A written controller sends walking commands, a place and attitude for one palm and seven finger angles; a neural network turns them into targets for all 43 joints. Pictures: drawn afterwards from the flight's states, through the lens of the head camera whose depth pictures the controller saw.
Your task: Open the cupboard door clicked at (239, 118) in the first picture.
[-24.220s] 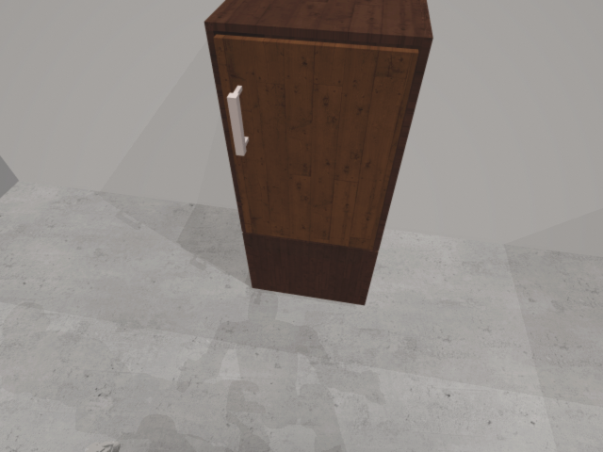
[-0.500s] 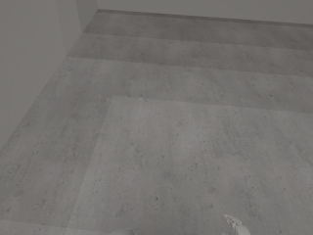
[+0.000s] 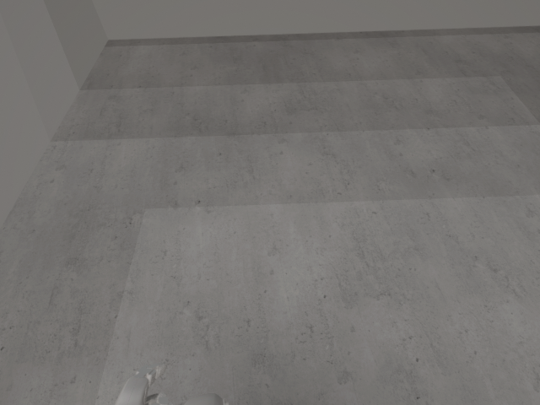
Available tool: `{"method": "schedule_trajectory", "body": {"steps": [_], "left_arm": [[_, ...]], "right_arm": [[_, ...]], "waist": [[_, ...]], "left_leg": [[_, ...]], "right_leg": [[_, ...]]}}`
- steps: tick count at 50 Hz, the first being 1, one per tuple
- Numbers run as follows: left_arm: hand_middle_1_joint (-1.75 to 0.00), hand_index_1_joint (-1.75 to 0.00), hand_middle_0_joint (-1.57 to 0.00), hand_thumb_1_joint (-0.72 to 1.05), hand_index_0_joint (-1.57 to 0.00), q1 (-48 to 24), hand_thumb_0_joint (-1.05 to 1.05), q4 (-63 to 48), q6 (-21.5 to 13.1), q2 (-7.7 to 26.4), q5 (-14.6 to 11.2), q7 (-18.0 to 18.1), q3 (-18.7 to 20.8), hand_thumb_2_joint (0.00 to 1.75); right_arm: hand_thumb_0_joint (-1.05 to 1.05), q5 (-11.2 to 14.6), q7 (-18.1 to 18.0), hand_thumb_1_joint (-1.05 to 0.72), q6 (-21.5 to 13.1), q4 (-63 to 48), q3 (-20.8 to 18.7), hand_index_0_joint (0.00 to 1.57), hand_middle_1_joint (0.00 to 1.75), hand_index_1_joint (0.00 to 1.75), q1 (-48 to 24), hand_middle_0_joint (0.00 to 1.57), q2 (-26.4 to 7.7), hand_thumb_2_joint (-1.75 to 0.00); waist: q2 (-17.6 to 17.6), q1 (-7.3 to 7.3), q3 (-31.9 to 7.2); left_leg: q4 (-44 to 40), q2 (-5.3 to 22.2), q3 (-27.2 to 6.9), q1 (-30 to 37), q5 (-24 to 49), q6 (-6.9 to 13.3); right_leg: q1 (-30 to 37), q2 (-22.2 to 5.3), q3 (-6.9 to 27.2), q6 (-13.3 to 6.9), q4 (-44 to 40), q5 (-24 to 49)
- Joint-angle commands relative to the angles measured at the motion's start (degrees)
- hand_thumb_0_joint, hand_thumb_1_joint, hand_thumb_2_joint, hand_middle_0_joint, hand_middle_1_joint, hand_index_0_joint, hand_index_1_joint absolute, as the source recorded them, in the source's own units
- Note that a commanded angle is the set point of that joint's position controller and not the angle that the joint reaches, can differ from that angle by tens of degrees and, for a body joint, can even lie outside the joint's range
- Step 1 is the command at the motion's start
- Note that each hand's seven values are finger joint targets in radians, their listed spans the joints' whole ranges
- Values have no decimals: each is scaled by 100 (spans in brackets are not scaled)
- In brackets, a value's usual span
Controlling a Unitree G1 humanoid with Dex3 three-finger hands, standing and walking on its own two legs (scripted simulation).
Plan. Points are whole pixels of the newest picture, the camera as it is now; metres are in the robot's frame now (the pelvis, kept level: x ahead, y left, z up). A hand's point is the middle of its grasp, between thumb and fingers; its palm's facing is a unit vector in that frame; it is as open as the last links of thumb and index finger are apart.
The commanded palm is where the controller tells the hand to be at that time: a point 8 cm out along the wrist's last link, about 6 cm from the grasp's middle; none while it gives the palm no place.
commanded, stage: turn to face it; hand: left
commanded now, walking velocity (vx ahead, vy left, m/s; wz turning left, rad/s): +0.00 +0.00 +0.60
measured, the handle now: out of the picture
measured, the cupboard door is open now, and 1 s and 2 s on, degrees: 47 47 47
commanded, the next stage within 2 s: none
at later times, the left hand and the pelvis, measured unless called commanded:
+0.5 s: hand out of the picture +0.10 +0.23 -0.16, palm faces +0.30 -0.91 -0.30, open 7.4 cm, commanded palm none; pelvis +0.07 -0.01 +0.00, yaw +16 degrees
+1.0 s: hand out of the picture +0.00 +0.13 -0.19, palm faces +0.62 -0.76 -0.21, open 7.4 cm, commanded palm none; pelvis +0.09 -0.04 -0.02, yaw +37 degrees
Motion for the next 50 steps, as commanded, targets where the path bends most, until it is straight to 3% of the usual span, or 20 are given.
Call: {"method": "schedule_trajectory", "body": {"steps": [1, 6, 9, 10, 11, 12, 14, 18, 23, 27, 28, 29, 30, 31, 33, 42, 46, 47, 48, 50], "left_arm": [[-30, -30, -20, 90, -20, 457, 0, -134, 8, 727, -27, 88, 204, 90], [-30, -30, -20, 90, -20, 663, 0, -205, 58, 796, 25, 106, 377, 90], [-30, -30, -20, 90, -20, 612, 0, -300, 138, 871, 28, 82, 412, 90], [-30, -30, -20, 90, -20, 576, 0, -377, 163, 852, -6, 66, 426, 90], [-30, -30, -20, 90, -20, 633, 0, -580, 217, 641, -67, 35, 405, 90], [-30, -30, -20, 90, -20, 257, 0, -898, 251, 537, -59, 41, 299, 90], [-30, -30, -20, 90, -20, -66, 0, -928, 292, 574, 5, 47, 334, 90], [-30, -30, -20, 90, -20, 433, 0, -641, 359, 619, -9, -47, 365, 90], [-30, -30, -20, 90, -20, 420, 0, -730, 390, 655, -41, -34, 302, 90], [-30, -30, -20, 90, -20, 1178, 0, -611, 311, 865, -50, -14, 344, 90], [-30, -30, -20, 90, -20, 1411, 0, -604, 246, 1218, 11, 28, 412, 90], [-30, -30, -20, 90, -20, 1441, 0, -648, 205, 1817, 90, 72, 514, 90], [-30, -30, -20, 90, -20, 1288, 0, -728, 238, 1864, 47, 79, 431, 90], [-30, -30, -20, 90, -20, 1081, 0, -712, 196, 1576, 31, 113, 416, 90], [-30, -30, -20, 90, -20, 707, 0, -789, 181, 1201, 4, 100, 274, 90], [-30, -30, -20, 90, -20, 1490, 0, -552, 167, 1445, 50, 103, 400, 90], [-30, -30, -20, 90, -20, 1227, 0, -568, 172, 1489, -7, 48, 462, 90], [-30, -30, -20, 90, -20, 1119, 0, -678, 187, 1355, -43, 14, 454, 90], [-30, -30, -20, 90, -20, 893, 0, -958, 213, 929, -82, -37, 321, 90], [-30, -30, -20, 90, -20, 311, 0, -1058, 342, 899, -20, 74, 315, 90]], "right_arm": [[0, -23, 100, -90, 13, -345, -57, 20, 30, 30, 386, 20, -74, -90], [0, -49, 169, -90, -22, -828, -139, 20, 30, 30, -385, 20, -152, -90], [0, -85, 192, -90, -5, -983, -213, 20, 30, 30, -400, 20, -369, -90], [0, -113, 188, -90, -39, -966, -282, 20, 30, 30, -68, 20, -630, -90], [0, -175, 150, -90, -97, -1017, -409, 20, 30, 30, 265, 20, -1250, -90], [0, -168, 74, -90, -96, -1004, -478, 20, 30, 30, 486, 20, -1671, -90], [0, -138, -17, -90, -130, -1124, -481, 20, 30, 30, 84, 20, -1605, -90], [0, -120, -21, -90, -200, -1371, -383, 20, 30, 30, -740, 20, -1389, -90], [0, -132, 53, -90, -92, -1397, -484, 20, 30, 30, -815, 20, -1587, -90], [0, -72, 97, -90, 14, -1571, -539, 20, 30, 30, -1316, 20, -1585, -90], [0, -18, 127, -90, 24, -1660, -509, 20, 30, 30, -1340, 20, -1303, -90], [0, -3, 175, -90, 18, -1815, -433, 20, 30, 30, -1427, 20, -913, -90], [0, -58, 205, -90, 27, -1866, -449, 20, 30, 30, -1557, 20, -1069, -90], [0, -61, 185, -90, 82, -1743, -465, 20, 30, 30, -1654, 20, -999, -90], [0, -51, 245, -90, 136, -1532, -428, 20, 30, 30, -1456, 20, -967, -90], [0, 6, 304, -90, 92, -1597, -232, 20, 30, 30, -2052, 20, -674, -90], [0, -34, 256, -90, 3, -1511, -304, 20, 30, 30, -1352, 20, -926, -90], [0, -80, 233, -90, -51, -1400, -420, 20, 30, 30, -851, 20, -1363, -90], [0, -104, 193, -90, -64, -1359, -597, 20, 30, 30, -421, 20, -2047, -90], [0, -55, 67, -90, -46, -1263, -564, 20, 30, 30, -305, 20, -1939, -90]], "waist": [[-712, 139, -540], [-793, 336, -450], [-594, 211, -420], [19, 5, -643], [1577, -130, -883], [1945, -287, -989], [1252, -87, -1088], [813, 305, -918], [743, 230, -861], [684, 590, -872], [-295, 706, -920], [-1976, 780, -764], [-1523, 770, -633], [-1729, 606, -502], [-1377, 330, -326], [-1165, 735, -564], [-963, 293, -904], [-70, 1, -1303], [1789, -238, -1399], [1262, -210, -1229]], "left_leg": [[-688, 115, 42, -23, 497, -72], [-1797, 73, 240, -78, 495, -5], [-2664, -70, 335, 612, 1027, 89], [-3236, 19, 84, 1275, 1974, 229], [-3842, 1295, -1921, 1873, 4034, 982], [-4300, 2228, -3161, 2008, 4957, 1739], [-4296, 1884, -2943, 1760, 3314, 1583], [-4295, 1035, -1592, 1415, 3202, 1088], [-4287, 901, -1742, 1185, 2656, 1109], [-3776, 461, -1768, 291, 1843, 767], [-3027, -44, -1329, -405, 1042, 423], [-1513, -884, -351, -1310, -542, -66], [-205, -637, -622, -1056, -927, 34], [512, -491, -756, -1194, -696, 5], [872, -308, -608, -1136, 50, -116], [-1848, -446, 213, -198, 23, -74], [-3559, -555, 342, 1334, 1171, 142], [-3892, 180, -444, 2580, 2665, 468], [-3975, 1905, -2722, 3376, 5251, 1468], [-3951, 1796, -2454, 2754, 5000, 1665]], "right_leg": [[421, -1570, 360, -342, -1215, 2893], [800, -1800, 241, -298, -764, 2838], [501, -1726, 37, -42, -131, 2131], [182, -1548, -102, 176, 659, 1707], [-896, -724, -306, 681, 1989, -436], [-1585, -125, 382, 783, 3254, -2840], [-2051, -165, 1220, 739, 4170, -1967], [-1578, -117, 1230, 832, 3434, -965], [-771, 159, 1033, 812, 1800, -1164], [748, 311, 851, 734, -220, -121], [1424, -471, 1606, 522, -1194, -267], [1603, -2106, 3313, -148, -1711, 255], [800, -2537, 3126, -549, -1580, 767], [648, -2180, 3062, -530, -1392, 1391], [695, -1523, 1714, -250, -993, 2444], [1692, -1677, 813, -206, -443, 4123], [1090, -1590, 324, 180, 653, 3823], [46, -1325, 90, 496, 1711, 2441], [-1721, -423, 156, 908, 3109, -2085], [-2005, -362, 1147, 840, 3751, -2112]]}}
